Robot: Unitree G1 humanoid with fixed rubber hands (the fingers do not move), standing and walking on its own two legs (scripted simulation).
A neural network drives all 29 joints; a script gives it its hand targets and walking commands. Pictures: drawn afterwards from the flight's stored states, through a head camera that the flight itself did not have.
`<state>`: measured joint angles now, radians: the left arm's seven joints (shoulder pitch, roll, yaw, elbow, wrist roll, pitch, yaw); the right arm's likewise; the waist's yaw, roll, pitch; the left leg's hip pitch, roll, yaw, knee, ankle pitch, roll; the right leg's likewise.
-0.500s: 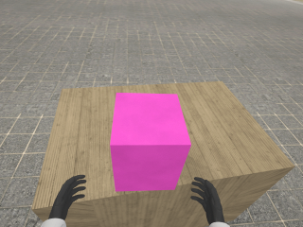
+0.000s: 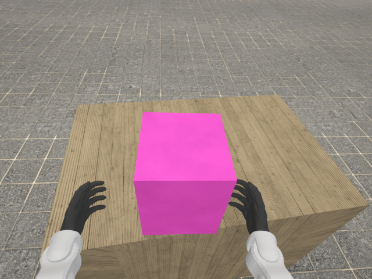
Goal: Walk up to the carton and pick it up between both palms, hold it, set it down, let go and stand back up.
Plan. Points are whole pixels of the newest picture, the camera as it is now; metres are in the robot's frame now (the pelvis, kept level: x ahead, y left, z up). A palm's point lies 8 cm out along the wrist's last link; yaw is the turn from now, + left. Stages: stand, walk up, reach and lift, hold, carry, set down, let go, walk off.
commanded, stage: reach and lift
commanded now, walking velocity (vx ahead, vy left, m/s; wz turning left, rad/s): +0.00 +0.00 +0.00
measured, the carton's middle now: (181, 174) +0.39 +0.05 -0.01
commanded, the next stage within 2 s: none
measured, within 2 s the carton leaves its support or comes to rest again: neither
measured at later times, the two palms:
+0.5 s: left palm (78, 179) +0.29 +0.26 +0.08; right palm (255, 180) +0.33 -0.11 +0.08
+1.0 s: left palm (80, 136) +0.36 +0.27 +0.13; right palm (254, 134) +0.40 -0.10 +0.15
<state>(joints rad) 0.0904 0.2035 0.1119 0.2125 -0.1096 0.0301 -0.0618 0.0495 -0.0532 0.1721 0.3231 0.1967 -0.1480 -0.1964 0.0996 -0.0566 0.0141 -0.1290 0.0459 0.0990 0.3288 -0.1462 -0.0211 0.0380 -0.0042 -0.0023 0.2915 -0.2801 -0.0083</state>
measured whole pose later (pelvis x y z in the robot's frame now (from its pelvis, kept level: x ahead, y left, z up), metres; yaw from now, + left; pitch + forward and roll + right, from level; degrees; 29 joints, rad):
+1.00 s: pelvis -0.03 +0.01 +0.00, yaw +1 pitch +5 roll -1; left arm -0.68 0.31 0.20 0.47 -0.15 0.46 0.04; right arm -0.81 -0.20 0.10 0.66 0.39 0.27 -0.24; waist 0.06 -0.04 -0.03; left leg -0.36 0.07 0.06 0.40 -0.11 -0.01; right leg -0.19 0.02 -0.02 0.35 -0.25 0.00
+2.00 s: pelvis -0.03 +0.01 -0.01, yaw +0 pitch +17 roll -2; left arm -0.77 0.14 0.28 1.12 0.07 -0.26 0.01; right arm -0.80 -0.05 -0.09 1.13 0.08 -0.25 -0.16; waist 0.08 -0.05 -0.16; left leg -0.64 0.07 0.05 0.47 -0.13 -0.01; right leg -0.48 0.03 -0.02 0.45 -0.27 -0.01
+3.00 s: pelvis -0.03 +0.02 +0.00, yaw +0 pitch +12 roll -1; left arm -0.68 -0.04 0.56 0.94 0.42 -0.24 0.00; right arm -0.70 0.15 -0.59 1.00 -0.46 -0.36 -0.08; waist 0.08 -0.08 -0.07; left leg -0.48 0.06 0.09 0.34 -0.07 0.01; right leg -0.31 0.01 -0.02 0.31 -0.20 0.01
